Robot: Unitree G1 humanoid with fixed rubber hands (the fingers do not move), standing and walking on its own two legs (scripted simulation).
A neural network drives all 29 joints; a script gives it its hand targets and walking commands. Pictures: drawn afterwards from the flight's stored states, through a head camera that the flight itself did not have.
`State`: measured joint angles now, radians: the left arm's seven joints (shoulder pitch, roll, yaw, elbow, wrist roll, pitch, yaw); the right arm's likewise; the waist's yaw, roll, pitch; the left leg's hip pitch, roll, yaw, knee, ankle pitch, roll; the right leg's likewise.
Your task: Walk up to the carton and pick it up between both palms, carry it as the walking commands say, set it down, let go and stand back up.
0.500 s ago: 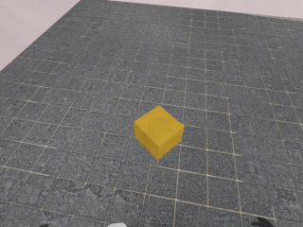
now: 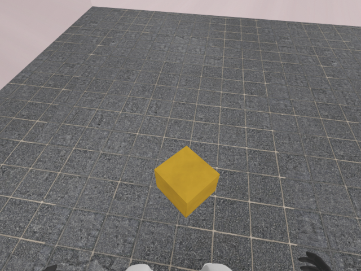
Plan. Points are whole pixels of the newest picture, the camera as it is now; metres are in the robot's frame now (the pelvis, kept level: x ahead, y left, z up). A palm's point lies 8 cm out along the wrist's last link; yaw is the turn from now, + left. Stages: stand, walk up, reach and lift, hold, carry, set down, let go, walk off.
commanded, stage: walk up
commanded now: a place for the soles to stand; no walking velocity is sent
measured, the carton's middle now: (186, 180) +0.67 -0.05 -0.65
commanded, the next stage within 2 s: none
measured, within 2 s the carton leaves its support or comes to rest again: neither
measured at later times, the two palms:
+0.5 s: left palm (61, 237) +0.22 +0.29 -0.09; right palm (325, 235) +0.21 -0.35 -0.09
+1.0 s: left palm (70, 215) +0.27 +0.29 -0.10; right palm (318, 220) +0.25 -0.36 -0.09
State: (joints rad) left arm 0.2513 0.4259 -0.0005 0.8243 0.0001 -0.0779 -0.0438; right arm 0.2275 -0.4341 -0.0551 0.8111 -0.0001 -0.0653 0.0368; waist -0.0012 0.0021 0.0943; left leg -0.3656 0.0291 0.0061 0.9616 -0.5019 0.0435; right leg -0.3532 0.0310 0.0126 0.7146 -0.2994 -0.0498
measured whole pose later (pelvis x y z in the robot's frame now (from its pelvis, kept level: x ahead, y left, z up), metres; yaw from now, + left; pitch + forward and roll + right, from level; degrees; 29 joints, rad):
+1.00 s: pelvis +0.19 -0.03 -0.01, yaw -2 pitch -2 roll +0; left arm 0.28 0.44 0.00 0.81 0.00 -0.05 -0.02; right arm 0.29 -0.44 -0.05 0.82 0.00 -0.05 0.01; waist 0.00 -0.01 0.05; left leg -0.38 0.06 0.01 0.75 -0.35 -0.01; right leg -0.38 0.03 0.01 0.77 -0.37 -0.04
